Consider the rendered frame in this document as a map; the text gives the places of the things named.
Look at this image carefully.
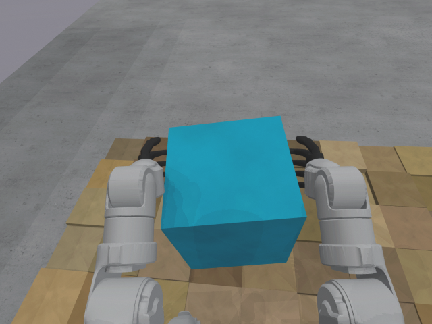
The carton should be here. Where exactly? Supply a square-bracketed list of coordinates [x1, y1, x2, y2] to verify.
[161, 116, 307, 269]

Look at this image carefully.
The robot right upper arm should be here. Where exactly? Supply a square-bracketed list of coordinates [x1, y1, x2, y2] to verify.
[317, 279, 404, 324]

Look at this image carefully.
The right robot hand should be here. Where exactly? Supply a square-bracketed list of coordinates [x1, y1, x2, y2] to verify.
[289, 136, 324, 188]

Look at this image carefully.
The robot left upper arm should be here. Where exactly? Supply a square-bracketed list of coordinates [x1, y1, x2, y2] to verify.
[85, 277, 164, 324]

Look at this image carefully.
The right robot forearm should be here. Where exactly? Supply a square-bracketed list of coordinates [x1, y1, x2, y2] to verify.
[304, 159, 405, 324]

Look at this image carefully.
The left robot forearm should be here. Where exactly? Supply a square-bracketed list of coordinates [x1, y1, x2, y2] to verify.
[84, 159, 165, 324]

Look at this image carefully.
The robot left shin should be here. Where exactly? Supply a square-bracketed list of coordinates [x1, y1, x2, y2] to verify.
[178, 310, 191, 316]

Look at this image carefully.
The left robot hand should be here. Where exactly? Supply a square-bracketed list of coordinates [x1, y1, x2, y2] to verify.
[138, 137, 167, 177]

